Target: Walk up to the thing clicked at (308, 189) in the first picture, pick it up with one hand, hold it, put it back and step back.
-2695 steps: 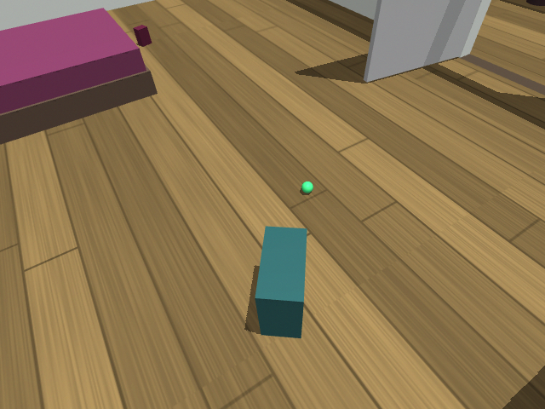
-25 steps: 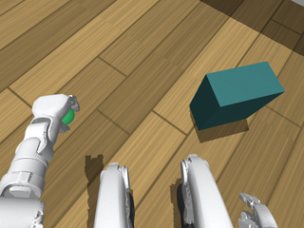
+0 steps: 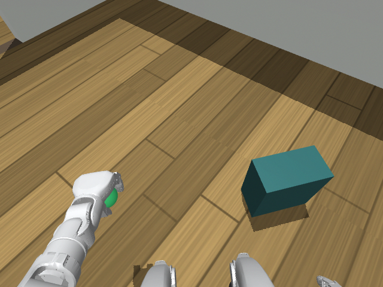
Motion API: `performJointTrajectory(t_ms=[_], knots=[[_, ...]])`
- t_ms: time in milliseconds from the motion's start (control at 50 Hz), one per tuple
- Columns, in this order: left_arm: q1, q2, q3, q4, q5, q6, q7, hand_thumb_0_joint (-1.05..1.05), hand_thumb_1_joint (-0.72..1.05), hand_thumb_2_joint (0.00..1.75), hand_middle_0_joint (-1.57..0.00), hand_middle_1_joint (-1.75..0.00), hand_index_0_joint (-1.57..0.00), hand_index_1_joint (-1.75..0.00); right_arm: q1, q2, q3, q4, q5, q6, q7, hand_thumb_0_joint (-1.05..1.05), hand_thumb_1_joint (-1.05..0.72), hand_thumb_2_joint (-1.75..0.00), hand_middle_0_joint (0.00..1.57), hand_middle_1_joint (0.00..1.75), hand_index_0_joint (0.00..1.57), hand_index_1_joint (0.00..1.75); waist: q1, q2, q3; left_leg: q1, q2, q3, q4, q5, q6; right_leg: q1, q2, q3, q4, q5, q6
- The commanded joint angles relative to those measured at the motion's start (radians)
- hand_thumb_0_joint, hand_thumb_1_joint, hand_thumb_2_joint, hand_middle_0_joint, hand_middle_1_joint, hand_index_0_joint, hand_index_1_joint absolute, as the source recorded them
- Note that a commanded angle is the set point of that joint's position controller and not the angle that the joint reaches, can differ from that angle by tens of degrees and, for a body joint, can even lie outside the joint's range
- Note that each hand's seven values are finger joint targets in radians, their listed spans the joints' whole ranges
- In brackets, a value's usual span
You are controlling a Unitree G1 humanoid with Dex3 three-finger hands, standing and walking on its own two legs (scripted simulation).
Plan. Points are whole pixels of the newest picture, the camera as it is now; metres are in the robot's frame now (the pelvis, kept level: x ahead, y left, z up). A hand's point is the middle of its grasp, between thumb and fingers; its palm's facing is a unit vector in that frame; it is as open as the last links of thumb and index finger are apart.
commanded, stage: lift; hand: left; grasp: from above
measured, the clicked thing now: (105, 196) +0.37 +0.23 -0.10
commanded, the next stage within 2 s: hold in 0.34 s
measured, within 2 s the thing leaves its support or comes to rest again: neither
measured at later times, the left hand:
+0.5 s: hand (95, 184) +0.36 +0.22 -0.01, palm faces -0.45 -0.07 -0.89, open 7.7 cm
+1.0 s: hand (87, 175) +0.36 +0.22 +0.03, palm faces -0.46 -0.04 -0.89, open 7.7 cm
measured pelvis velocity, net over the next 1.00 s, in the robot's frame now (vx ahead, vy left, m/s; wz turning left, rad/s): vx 0.05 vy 0.00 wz -0.02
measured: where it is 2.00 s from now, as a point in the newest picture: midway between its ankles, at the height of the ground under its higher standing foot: outside the picture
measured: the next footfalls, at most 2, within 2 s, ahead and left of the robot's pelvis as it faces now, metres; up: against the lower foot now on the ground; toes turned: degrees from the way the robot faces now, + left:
none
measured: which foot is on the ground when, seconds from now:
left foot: down 0.00-1.00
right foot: down 0.00-1.00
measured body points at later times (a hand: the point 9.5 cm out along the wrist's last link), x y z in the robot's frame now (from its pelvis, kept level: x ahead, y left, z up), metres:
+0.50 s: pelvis +0.04 +0.00 +0.07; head +0.09 -0.01 +0.51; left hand +0.38 +0.22 +0.04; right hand +0.13 -0.27 -0.06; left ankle +0.05 +0.12 -0.64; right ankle +0.06 -0.14 -0.64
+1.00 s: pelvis +0.05 +0.00 +0.09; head +0.08 -0.01 +0.53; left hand +0.38 +0.22 +0.08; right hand +0.16 -0.27 -0.04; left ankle +0.05 +0.12 -0.64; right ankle +0.06 -0.14 -0.64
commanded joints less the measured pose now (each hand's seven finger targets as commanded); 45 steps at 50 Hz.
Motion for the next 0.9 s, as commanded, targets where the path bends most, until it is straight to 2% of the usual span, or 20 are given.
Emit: performJointTrajectory(t_ms=[0, 60, 80, 120, 160, 180, 220, 280, 340, 360, 420, 440, 480, 520, 640, 660, 680, 820, 860, 880], knots=[[-0.289, 0.192, 0.074, -0.111, 0.014, 0.009, 0.062, 0.00, 0.62, 0.49, -0.90, -0.66, -0.96, -0.60, 0.035, -0.145, -0.056, -0.069, -0.005, -0.032, -0.006, 0.00, -0.90, -0.90, 0.20, 0.30, 0.20, 0.30, 0.003, 0.021, -0.296, 0.298, -0.048, -0.027, -0.271, 0.153, 0.007, 0.264, 0.058, 0.010, -0.251, 0.128, -0.042], [-0.300, 0.179, 0.067, -0.121, 0.016, 0.008, 0.060, 0.00, 0.60, 0.53, -0.89, -0.68, -0.94, -0.62, 0.043, -0.147, -0.061, -0.072, -0.006, -0.027, -0.001, 0.00, -0.90, -0.90, 0.20, 0.30, 0.20, 0.30, 0.010, 0.022, -0.298, 0.362, -0.050, -0.014, -0.305, 0.219, 0.006, 0.317, 0.056, 0.010, -0.290, 0.186, -0.041], [-0.331, 0.192, 0.074, -0.144, 0.013, 0.005, 0.062, 0.00, 0.59, 0.53, -0.89, -0.66, -0.94, -0.61, 0.039, -0.148, -0.061, -0.075, -0.008, -0.027, 0.001, 0.00, -0.90, -0.90, 0.20, 0.30, 0.20, 0.30, 0.012, 0.023, -0.303, 0.388, -0.048, -0.017, -0.322, 0.230, 0.004, 0.336, 0.058, 0.006, -0.301, 0.193, -0.041], [-0.302, 0.196, 0.086, -0.137, 0.016, 0.006, 0.070, 0.00, 0.57, 0.51, -0.87, -0.66, -0.92, -0.60, 0.041, -0.147, -0.064, -0.075, -0.010, -0.025, 0.004, 0.00, -0.90, -0.90, 0.20, 0.30, 0.20, 0.30, 0.024, 0.037, -0.302, 0.427, -0.047, -0.016, -0.350, 0.264, -0.001, 0.367, 0.060, 0.002, -0.321, 0.216, -0.042], [-0.311, 0.184, 0.076, -0.148, 0.014, 0.006, 0.070, 0.00, 0.57, 0.50, -0.88, -0.64, -0.93, -0.58, 0.041, -0.148, -0.064, -0.083, -0.009, -0.020, 0.008, 0.00, -0.90, -0.90, 0.20, 0.30, 0.20, 0.30, 0.017, 0.015, -0.285, 0.448, -0.049, -0.016, -0.376, 0.269, 0.002, 0.392, 0.059, 0.004, -0.351, 0.224, -0.040], [-0.299, 0.185, 0.075, -0.144, 0.015, 0.007, 0.070, 0.00, 0.57, 0.51, -0.87, -0.64, -0.93, -0.59, 0.034, -0.145, -0.066, -0.082, -0.009, -0.017, 0.008, 0.00, -0.90, -0.90, 0.20, 0.30, 0.20, 0.30, 0.026, 0.015, -0.273, 0.456, -0.052, -0.010, -0.387, 0.278, 0.004, 0.412, 0.057, 0.008, -0.370, 0.235, -0.038], [-0.286, 0.165, 0.062, -0.136, 0.013, 0.008, 0.062, 0.00, 0.56, 0.52, -0.89, -0.62, -0.93, -0.57, 0.047, -0.148, -0.067, -0.080, -0.005, -0.013, 0.010, 0.00, -0.90, -0.90, 0.20, 0.30, 0.20, 0.30, 0.015, -0.013, -0.269, 0.483, -0.052, -0.008, -0.401, 0.313, 0.006, 0.436, 0.058, 0.012, -0.388, 0.273, -0.037], [-0.282, 0.171, 0.065, -0.156, 0.010, 0.010, 0.059, 0.00, 0.53, 0.54, -0.87, -0.64, -0.91, -0.59, 0.037, -0.151, -0.073, -0.085, -0.007, -0.003, 0.013, 0.00, -0.90, -0.90, 0.20, 0.30, 0.20, 0.30, 0.028, -0.002, -0.275, 0.541, -0.054, -0.001, -0.436, 0.350, 0.003, 0.479, 0.055, 0.008, -0.424, 0.300, -0.037], [-0.274, 0.145, 0.047, -0.144, 0.006, 0.008, 0.052, 0.00, 0.55, 0.54, -0.88, -0.63, -0.92, -0.59, 0.034, -0.150, -0.072, -0.089, -0.005, 0.003, 0.017, 0.00, -0.90, -0.90, 0.20, 0.30, 0.20, 0.30, 0.015, -0.016, -0.234, 0.563, -0.051, -0.002, -0.474, 0.342, 0.002, 0.488, 0.058, 0.002, -0.456, 0.288, -0.038], [-0.269, 0.166, 0.060, -0.152, 0.008, 0.008, 0.052, 0.00, 0.56, 0.55, -0.88, -0.64, -0.93, -0.60, 0.032, -0.149, -0.073, -0.088, -0.004, 0.007, 0.016, 0.00, -0.90, -0.90, 0.20, 0.30, 0.20, 0.30, 0.027, -0.014, -0.231, 0.560, -0.052, 0.001, -0.480, 0.348, 0.004, 0.496, 0.058, 0.006, -0.465, 0.297, -0.038], [-0.280, 0.149, 0.047, -0.179, 0.010, 0.002, 0.043, 0.00, 0.56, 0.56, -0.88, -0.65, -0.93, -0.60, 0.023, -0.148, -0.075, -0.097, -0.003, 0.011, 0.018, 0.00, -0.90, -0.90, 0.20, 0.30, 0.20, 0.30, 0.021, -0.004, -0.237, 0.591, -0.057, 0.011, -0.503, 0.360, 0.003, 0.526, 0.057, 0.009, -0.486, 0.312, -0.037], [-0.282, 0.164, 0.052, -0.188, 0.014, 0.001, 0.041, 0.00, 0.55, 0.56, -0.86, -0.65, -0.91, -0.60, 0.018, -0.149, -0.077, -0.098, -0.003, 0.013, 0.018, 0.00, -0.90, -0.89, 0.20, 0.30, 0.20, 0.30, 0.033, -0.001, -0.233, 0.599, -0.059, 0.013, -0.512, 0.364, 0.003, 0.536, 0.057, 0.008, -0.496, 0.313, -0.036], [-0.278, 0.176, 0.056, -0.195, 0.018, -0.002, 0.036, 0.00, 0.56, 0.52, -0.88, -0.61, -0.93, -0.56, 0.013, -0.152, -0.078, -0.099, -0.003, 0.015, 0.016, 0.00, -0.90, -0.89, 0.20, 0.30, 0.20, 0.30, 0.030, -0.005, -0.238, 0.627, -0.058, 0.015, -0.523, 0.392, 0.003, 0.563, 0.058, 0.007, -0.508, 0.338, -0.036], [-0.274, 0.190, 0.059, -0.193, 0.029, -0.004, 0.024, 0.00, 0.56, 0.56, -0.87, -0.66, -0.92, -0.61, 0.007, -0.154, -0.078, -0.103, 0.000, 0.021, 0.017, 0.00, -0.90, -0.90, 0.20, 0.30, 0.20, 0.30, 0.035, -0.007, -0.235, 0.640, -0.062, 0.019, -0.534, 0.412, 0.003, 0.574, 0.056, 0.008, -0.517, 0.358, -0.035], [-0.259, 0.172, 0.052, -0.206, 0.024, -0.008, 0.004, 0.00, 0.53, 0.57, -0.86, -0.65, -0.91, -0.61, 0.008, -0.157, -0.082, -0.111, 0.001, 0.032, 0.023, 0.00, -0.90, -0.90, 0.20, 0.30, 0.20, 0.30, 0.038, 0.002, -0.219, 0.693, -0.055, 0.019, -0.568, 0.490, -0.004, 0.601, 0.063, -0.001, -0.533, 0.410, -0.040], [-0.254, 0.175, 0.053, -0.216, 0.026, -0.006, 0.002, 0.00, 0.55, 0.57, -0.87, -0.66, -0.92, -0.62, 0.004, -0.157, -0.082, -0.115, 0.002, 0.036, 0.024, 0.00, -0.90, -0.90, 0.20, 0.30, 0.20, 0.30, 0.048, 0.005, -0.210, 0.695, -0.056, 0.020, -0.576, 0.486, -0.004, 0.615, 0.063, -0.003, -0.543, 0.404, -0.040], [-0.249, 0.169, 0.053, -0.213, 0.026, -0.006, 0.000, 0.00, 0.54, 0.58, -0.87, -0.64, -0.91, -0.60, 0.007, -0.159, -0.084, -0.117, 0.003, 0.036, 0.025, 0.00, -0.90, -0.90, 0.20, 0.30, 0.20, 0.30, 0.040, -0.004, -0.212, 0.703, -0.056, 0.023, -0.579, 0.490, -0.003, 0.619, 0.065, -0.002, -0.546, 0.409, -0.040], [-0.236, 0.169, 0.042, -0.238, 0.020, -0.006, -0.045, 0.00, 0.51, 0.55, -0.83, -0.66, -0.89, -0.60, -0.013, -0.156, -0.081, -0.143, 0.008, 0.047, 0.027, 0.00, -0.90, -0.90, 0.20, 0.30, 0.20, 0.30, 0.048, -0.012, -0.169, 0.713, -0.053, 0.026, -0.617, 0.485, 0.000, 0.643, 0.067, 0.000, -0.576, 0.405, -0.040], [-0.246, 0.178, 0.048, -0.281, 0.015, -0.010, -0.052, 0.00, 0.54, 0.57, -0.85, -0.68, -0.90, -0.63, -0.018, -0.155, -0.080, -0.151, 0.010, 0.049, 0.026, 0.00, -0.90, -0.90, 0.20, 0.30, 0.20, 0.30, 0.062, -0.004, -0.191, 0.724, -0.056, 0.029, -0.626, 0.486, 0.002, 0.665, 0.065, 0.003, -0.582, 0.410, -0.041], [-0.218, 0.181, 0.052, -0.253, 0.014, -0.009, -0.054, 0.00, 0.53, 0.58, -0.84, -0.68, -0.90, -0.63, -0.020, -0.159, -0.080, -0.152, 0.009, 0.050, 0.027, 0.00, -0.90, -0.90, 0.20, 0.30, 0.20, 0.30, 0.058, -0.014, -0.179, 0.731, -0.057, 0.030, -0.630, 0.483, 0.001, 0.675, 0.064, 0.001, -0.590, 0.405, -0.040]])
